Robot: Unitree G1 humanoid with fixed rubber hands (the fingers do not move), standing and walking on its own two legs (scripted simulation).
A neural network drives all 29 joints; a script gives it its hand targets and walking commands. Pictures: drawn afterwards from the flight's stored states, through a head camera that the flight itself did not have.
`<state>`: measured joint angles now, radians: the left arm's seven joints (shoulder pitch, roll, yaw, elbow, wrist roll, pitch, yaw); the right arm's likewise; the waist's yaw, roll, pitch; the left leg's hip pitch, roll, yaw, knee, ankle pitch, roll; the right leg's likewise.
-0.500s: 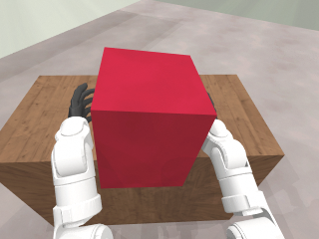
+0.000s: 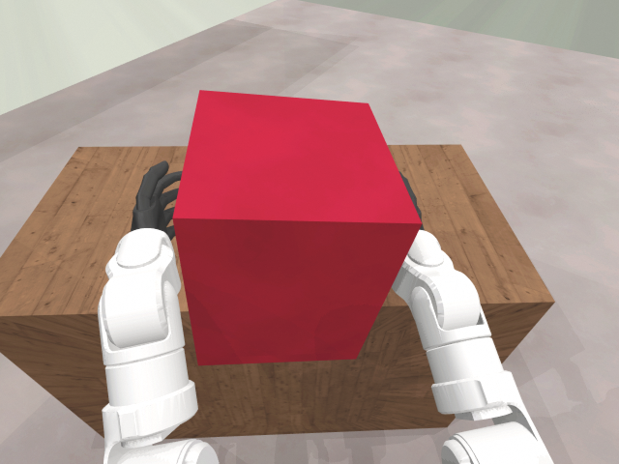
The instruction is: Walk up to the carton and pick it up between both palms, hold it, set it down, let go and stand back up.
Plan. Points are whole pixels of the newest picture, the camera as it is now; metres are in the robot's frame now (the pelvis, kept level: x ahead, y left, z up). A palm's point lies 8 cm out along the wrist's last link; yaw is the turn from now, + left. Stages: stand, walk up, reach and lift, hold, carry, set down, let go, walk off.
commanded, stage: hold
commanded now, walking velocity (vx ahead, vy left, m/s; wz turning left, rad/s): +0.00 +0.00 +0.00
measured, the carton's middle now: (283, 234) +0.36 +0.01 +0.15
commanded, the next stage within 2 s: set down in 0.80 s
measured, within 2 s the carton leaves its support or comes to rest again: neither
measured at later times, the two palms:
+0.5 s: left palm (185, 244) +0.32 +0.11 +0.18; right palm (444, 269) +0.29 -0.17 +0.14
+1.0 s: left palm (178, 239) +0.34 +0.13 +0.17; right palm (428, 251) +0.32 -0.16 +0.14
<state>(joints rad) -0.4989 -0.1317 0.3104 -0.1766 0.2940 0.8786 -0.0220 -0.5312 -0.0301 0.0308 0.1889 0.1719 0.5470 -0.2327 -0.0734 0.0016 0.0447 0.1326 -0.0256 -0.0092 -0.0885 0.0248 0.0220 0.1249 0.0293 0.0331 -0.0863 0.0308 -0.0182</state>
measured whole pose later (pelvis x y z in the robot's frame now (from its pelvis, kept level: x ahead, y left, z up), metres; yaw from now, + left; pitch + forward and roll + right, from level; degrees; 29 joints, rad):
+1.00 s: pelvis -0.01 +0.00 +0.00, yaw +0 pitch -3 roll +0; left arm -0.45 -0.14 0.28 -0.19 0.29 0.88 -0.05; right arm -0.44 0.00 0.01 0.09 0.14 0.57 -0.24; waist -0.12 0.02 0.03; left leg 0.11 -0.02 -0.02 -0.09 0.03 0.02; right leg 0.11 0.03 0.03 -0.08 0.04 -0.02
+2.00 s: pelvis +0.02 +0.00 +0.00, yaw +0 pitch +0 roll +0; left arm -0.56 -0.15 0.36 0.04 0.33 0.71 -0.03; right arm -0.59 0.02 -0.08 0.38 0.01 0.40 -0.15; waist -0.10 0.02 0.01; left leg 0.08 -0.03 -0.01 -0.09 0.01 0.03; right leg 0.07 0.02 0.03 -0.09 0.01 -0.01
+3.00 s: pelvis +0.03 +0.00 +0.00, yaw +3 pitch +13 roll +0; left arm -0.75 -0.11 0.50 0.74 0.34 0.18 0.01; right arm -0.75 0.09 -0.49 0.77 -0.36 0.09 -0.04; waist -0.04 0.03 -0.18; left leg -0.17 -0.04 -0.05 -0.09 0.03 0.03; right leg -0.16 0.02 -0.01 -0.09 0.02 -0.02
